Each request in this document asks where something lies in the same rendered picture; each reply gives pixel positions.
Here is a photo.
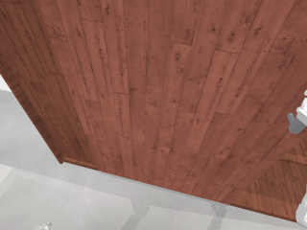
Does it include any wardrobe door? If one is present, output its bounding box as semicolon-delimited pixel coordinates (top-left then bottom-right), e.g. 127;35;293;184
35;0;307;205
0;0;96;165

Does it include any robot right hand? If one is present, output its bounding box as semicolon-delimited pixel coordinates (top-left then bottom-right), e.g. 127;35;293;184
296;90;307;126

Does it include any handle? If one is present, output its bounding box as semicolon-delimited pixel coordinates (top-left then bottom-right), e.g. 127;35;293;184
287;112;307;134

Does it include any right robot upper arm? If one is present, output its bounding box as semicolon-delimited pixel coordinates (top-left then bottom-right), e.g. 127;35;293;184
295;193;307;230

